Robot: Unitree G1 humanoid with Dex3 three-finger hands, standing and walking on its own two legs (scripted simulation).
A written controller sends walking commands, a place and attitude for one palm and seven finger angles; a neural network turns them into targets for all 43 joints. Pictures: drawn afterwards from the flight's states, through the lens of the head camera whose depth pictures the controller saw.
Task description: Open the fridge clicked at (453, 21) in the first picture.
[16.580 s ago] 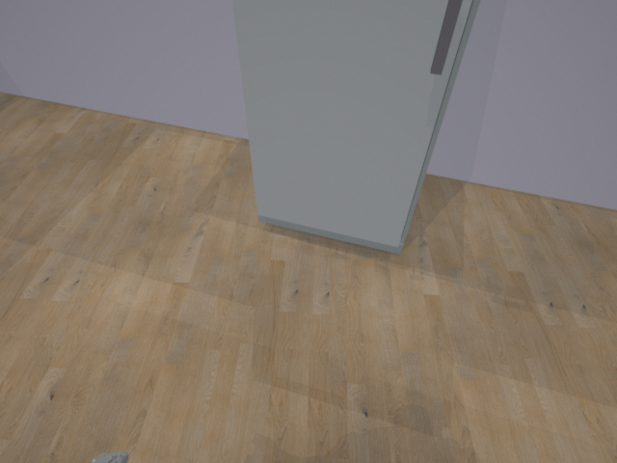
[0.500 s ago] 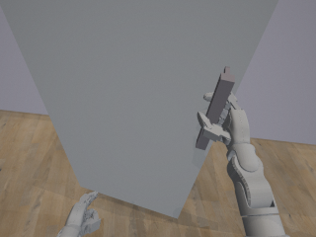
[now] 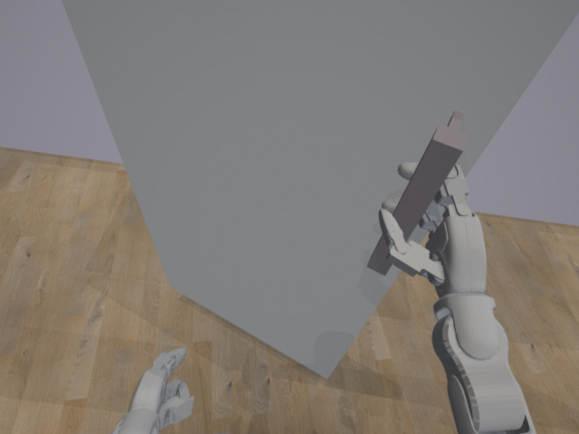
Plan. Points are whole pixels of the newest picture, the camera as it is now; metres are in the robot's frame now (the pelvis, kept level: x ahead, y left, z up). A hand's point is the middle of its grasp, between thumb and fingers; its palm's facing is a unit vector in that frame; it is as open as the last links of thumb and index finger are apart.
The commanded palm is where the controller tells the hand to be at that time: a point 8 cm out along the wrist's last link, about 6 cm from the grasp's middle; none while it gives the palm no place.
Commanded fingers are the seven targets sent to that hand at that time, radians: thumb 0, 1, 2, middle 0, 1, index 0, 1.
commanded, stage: walk backward, drawing the door open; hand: right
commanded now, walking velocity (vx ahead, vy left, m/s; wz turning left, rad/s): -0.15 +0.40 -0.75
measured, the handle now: (412, 202) +0.36 -0.08 +0.17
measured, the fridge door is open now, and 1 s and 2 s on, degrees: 23 38 63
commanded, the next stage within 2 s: stop walking and hold the door back in 1.98 s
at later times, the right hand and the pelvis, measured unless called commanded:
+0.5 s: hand (359, 296) +0.24 -0.02 +0.16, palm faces +0.04 +0.97 -0.22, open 8.0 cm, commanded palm +0.21 -0.07 +0.17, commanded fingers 0.00 -0.90 -0.90 0.45 1.40 0.45 1.40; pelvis -0.03 +0.11 -0.02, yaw -18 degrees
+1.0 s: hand (291, 333) +0.19 +0.04 +0.15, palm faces +0.56 +0.77 -0.30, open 8.8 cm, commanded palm +0.13 +0.02 +0.17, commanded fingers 0.00 -0.90 -0.90 0.45 1.40 0.45 1.40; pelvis +0.05 +0.30 -0.01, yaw -47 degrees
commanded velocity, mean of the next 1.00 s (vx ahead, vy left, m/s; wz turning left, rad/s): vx -0.17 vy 0.40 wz -0.73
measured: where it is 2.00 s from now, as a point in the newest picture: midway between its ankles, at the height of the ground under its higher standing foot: (106, 398)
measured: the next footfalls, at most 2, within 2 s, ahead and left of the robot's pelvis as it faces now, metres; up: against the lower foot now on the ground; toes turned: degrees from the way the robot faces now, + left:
right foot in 0.32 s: +0.07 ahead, -0.12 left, +0.00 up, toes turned -6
left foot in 0.50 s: +0.06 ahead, +0.22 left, +0.00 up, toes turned -20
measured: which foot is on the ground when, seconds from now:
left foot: down 0.00-0.32, up 0.34-0.48, down 0.50-0.66, up 0.68-0.86, down 0.88-1.00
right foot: down 0.00-0.20, up 0.22-0.30, down 0.32-0.48, up 0.50-0.64, down 0.66-0.88, up 0.90-1.00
